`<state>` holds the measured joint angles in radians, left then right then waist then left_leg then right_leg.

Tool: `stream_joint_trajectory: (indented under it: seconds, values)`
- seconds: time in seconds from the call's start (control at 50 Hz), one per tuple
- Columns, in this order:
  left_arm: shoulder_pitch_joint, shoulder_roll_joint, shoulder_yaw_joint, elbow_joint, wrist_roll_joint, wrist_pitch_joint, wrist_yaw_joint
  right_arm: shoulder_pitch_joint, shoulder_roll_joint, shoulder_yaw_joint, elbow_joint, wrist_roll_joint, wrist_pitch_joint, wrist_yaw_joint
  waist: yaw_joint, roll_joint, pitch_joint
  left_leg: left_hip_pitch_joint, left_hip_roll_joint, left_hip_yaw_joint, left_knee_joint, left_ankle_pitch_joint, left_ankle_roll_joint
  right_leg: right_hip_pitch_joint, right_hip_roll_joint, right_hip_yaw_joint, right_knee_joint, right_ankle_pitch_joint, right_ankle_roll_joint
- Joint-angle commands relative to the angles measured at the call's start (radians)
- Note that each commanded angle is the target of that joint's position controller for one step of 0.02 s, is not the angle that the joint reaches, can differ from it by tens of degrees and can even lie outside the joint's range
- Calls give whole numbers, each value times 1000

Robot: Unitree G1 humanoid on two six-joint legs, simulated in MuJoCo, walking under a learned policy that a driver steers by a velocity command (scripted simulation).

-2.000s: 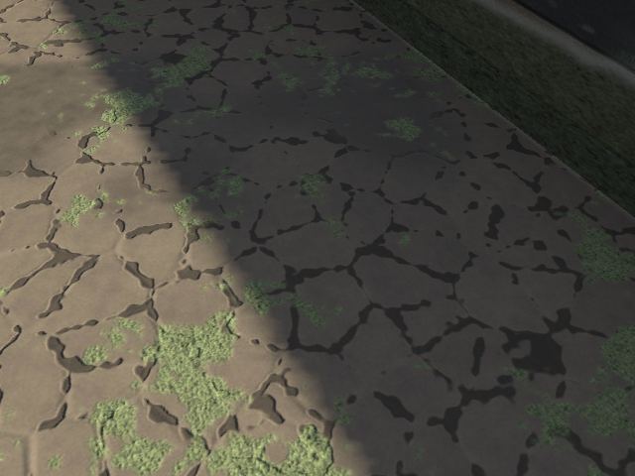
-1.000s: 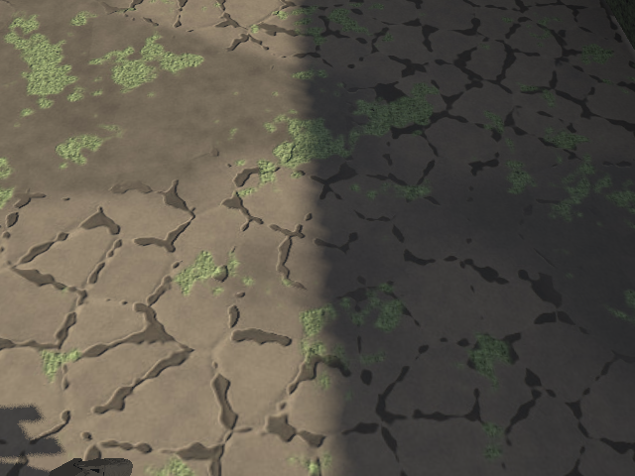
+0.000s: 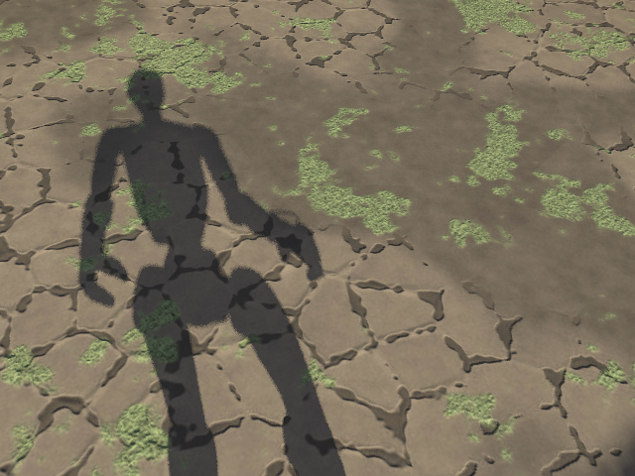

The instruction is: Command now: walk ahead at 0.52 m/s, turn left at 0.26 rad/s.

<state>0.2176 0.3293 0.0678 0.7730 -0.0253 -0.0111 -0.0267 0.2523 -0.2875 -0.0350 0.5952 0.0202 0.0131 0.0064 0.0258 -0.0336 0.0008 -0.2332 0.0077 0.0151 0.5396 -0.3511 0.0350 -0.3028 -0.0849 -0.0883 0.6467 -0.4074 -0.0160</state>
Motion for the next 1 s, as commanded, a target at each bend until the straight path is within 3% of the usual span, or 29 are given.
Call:
stream_joint_trajectory:
  seconds: [0.02, 0.04, 0.08, 0.1, 0.14, 0.18, 0.24, 0.28, 0.32, 0.36, 0.38, 0.4, 0.42, 0.44, 0.46, 0.48, 0.5, 0.54, 0.58, 0.62, 0.66, 0.7, 0.72, 0.74, 0.76, 0.8, 0.84, 0.9, 1.0]
  values:
    - [-262, 86, 9, -183, -22, -81, -14, 246, -236, -74, 5, -15, -63, 2, -163, 195, 72, 378, 395, -720, -411, -513, 288, -735, 6, 132, 442, -87, -29]
    - [-225, 100, 16, -176, -32, -91, -18, 187, -191, -55, 1, -21, -86, 2, -114, 200, 120, 352, 362, -629, -403, -414, 256, -757, -19, 150, 449, 41, -42]
    - [-146, 105, 20, -128, 4, -99, -23, 137, -142, -37, -5, -12, -97, 4, -72, 170, 100, 326, 279, -456, -396, -227, 197, -690, -44, 146, 394, 192, -24]
    - [-140, 101, 21, -119, 9, -98, -26, 143, -133, -32, -5, -15, -99, 2, -67, 169, 98, 295, 248, -398, -412, -166, 180, -653, -41, 135, 381, 259, -8]
    - [-149, 74, 13, -114, 12, -90, -25, 167, -127, -30, 12, -22, -101, -3, -69, 142, 109, 267, 215, -302, -435, 10, 172, -628, -24, 111, 340, 363, 26]
    - [-184, 42, 0, -123, 18, -89, -28, 161, -122, -26, 35, -30, -94, -12, -67, 129, 132, 193, 166, -171, -420, 315, 148, -534, 0, 78, 216, 447, 49]
    - [-301, -11, -26, -158, 16, -101, -47, 212, -138, -31, 87, -22, -87, -25, -111, 137, 143, 73, 128, -71, -417, 487, 116, -307, 61, 8, -1, 592, 48]
    - [-328, -2, -24, -174, 11, -104, -59, 243, -155, -36, 122, -13, -81, -26, -115, 145, 140, 127, 148, -75, -385, 539, 113, -268, 87, 12, -86, 593, 26]
    - [-294, 29, -14, -172, 16, -106, -61, 231, -164, -39, 142, -10, -75, -29, -79, 172, 104, 221, 181, -96, -310, 653, 92, -236, 100, 36, -143, 553, -11]
    - [-139, 81, 8, -126, 33, -106, -49, 193, -184, -47, 141, -13, -67, -38, 4, 212, -11, 302, 181, -107, -143, 942, 61, -93, 145, 26, -136, 486, -51]
    - [-7, 110, 20, -89, 35, -104, -36, 168, -180, -44, 136, -15, -60, -38, 80, 193, -100, 280, 138, -74, 35, 998, 25, 82, 140, 15, -183, 585, -77]
    - [118, 168, 25, -69, 51, -99, -21, 202, -134, -28, 116, -36, -62, -39, 109, 97, -255, 77, 88, -81, 298, 714, -14, 416, -27, 167, -79, 938, -136]
    - [136, 218, 29, -53, 68, -91, -22, 448, 20, 14, 150, -33, -64, -20, -17, -232, -478, -262, -95, -116, 768, -292, -88, 797, -367, 595, -40, 1151, -379]
    - [160, 131, 19, -65, 45, -78, -22, 435, -116, -13, 209, -7, -63, -15, 64, -127, -611, -259, -106, -265, 875, -332, -92, 772, -333, 694, -147, 956, -378]
    - [61, 101, 8, -72, 28, -70, -18, 273, -169, -33, 163, 21, -57, -15, 59, -99, -422, -330, -40, -219, 860, -291, -88, 619, -283, 532, -198, 809, -328]
    - [-21, 64, -4, -70, 17, -64, -10, 174, -162, -27, 131, 7, -50, -28, 35, -18, -264, -343, 8, -153, 769, -224, -87, 434, -223, 435, -250, 708, -279]
    - [-70, 30, -17, -69, 23, -62, -3, 134, -145, -26, 125, -7, -38, -38, 8, -4, -168, -315, 36, -135, 707, -178, -91, 273, -196, 380, -287, 675, -269]
    - [-126, 27, -17, -54, 48, -60, -2, 175, -95, -19, 132, -17, -9, -47, -57, -55, -102, -146, 64, -111, 545, -132, -92, 37, -138, 286, -366, 608, -247]
    - [-170, 28, -17, -41, 53, -65, -3, 194, -38, -2, 142, -27, -1, -57, -84, -77, -88, -39, 62, -79, 354, -163, -99, -73, -125, 211, -377, 698, -252]
    - [-166, 51, -9, -27, 47, -58, 2, 186, -43, -1, 148, -31, 1, -54, -77, -78, -137, 38, 62, -69, 224, 3, -90, -65, -130, 201, -378, 621, -247]
    - [-188, 55, -10, -21, 34, -39, 6, 175, -55, -10, 161, -33, 10, -45, -88, -59, -131, 136, 43, -44, 109, 187, -70, -123, -111, 188, -385, 269, -205]
    - [-191, 11, -30, -9, 37, -25, 5, 122, -63, -16, 141, -56, 17, -41, -87, -58, -63, 182, 39, -50, 47, 173, -39, -214, -60, 186, -384, -98, -117]
    - [-168, -11, -41, 5, 43, -20, 4, 84, -81, -17, 113, -61, 17, -45, -77, -23, -3, 139, 82, -108, -63, 130, -14, -227, -22, 169, -351, -189, -62]
    - [-102, 3, -36, 11, 41, -13, 7, 12, -159, -31, 88, -55, 16, -54, -6, 103, 55, -27, 133, -188, -161, -82, 23, -158, 50, 106, -288, -144, -14]
    - [-90, 0, -35, 24, 41, -7, 17, -28, -137, -28, 95, -53, 7, -53, 7, 190, 69, -177, 119, -196, -231, -291, 32, -14, 78, 64, -214, -22, 10]
    - [-68, -7, -36, 45, 43, -1, 31, -65, -65, -7, 101, -60, -18, -45, 23, 228, 72, -220, 103, -192, -266, -277, 3, 80, 82, 55, -157, 122, 17]
    - [-47, 8, -34, 66, 49, -1, 35, -58, -48, -1, 112, -51, -38, -37, 18, 182, 45, -155, 84, -157, -201, -104, -19, 86, 54, 80, -189, 185, 7]
    - [-70, 11, -35, 86, 38, -12, 29, -2, -71, -8, 132, -36, -46, -38, -16, 76, -7, -20, 61, -117, -109, 153, -22, 49, 43, 92, -197, 241, -5]
    - [-75, 18, -35, 129, 26, -12, 31, -1, -62, -10, 152, -31, -41, -38, -24, 36, -62, 59, 50, -94, -61, 402, -4, 91, 35, 92, -169, 396, 3]
